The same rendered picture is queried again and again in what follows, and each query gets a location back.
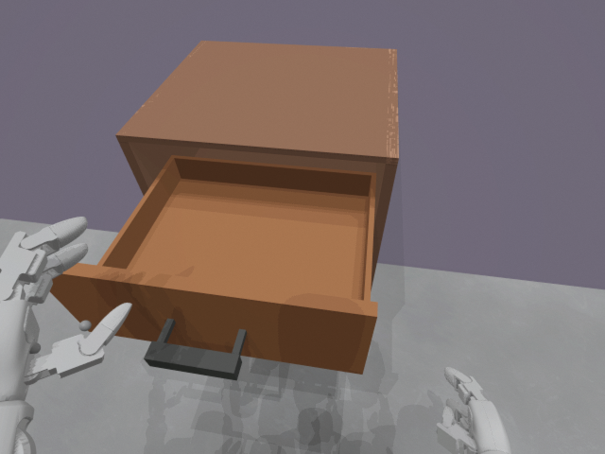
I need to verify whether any drawer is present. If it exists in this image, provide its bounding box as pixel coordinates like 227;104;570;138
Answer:
50;155;378;375

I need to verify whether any robot left forearm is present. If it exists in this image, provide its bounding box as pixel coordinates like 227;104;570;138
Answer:
0;400;37;454

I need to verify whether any robot right hand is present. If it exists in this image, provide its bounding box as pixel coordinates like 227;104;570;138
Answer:
437;367;511;454

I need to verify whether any cabinet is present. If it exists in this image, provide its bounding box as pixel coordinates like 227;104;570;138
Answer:
115;41;399;291

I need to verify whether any handle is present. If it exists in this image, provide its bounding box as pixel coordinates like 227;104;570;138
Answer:
144;319;247;380

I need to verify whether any robot left hand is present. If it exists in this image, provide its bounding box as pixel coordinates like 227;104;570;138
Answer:
0;217;132;402

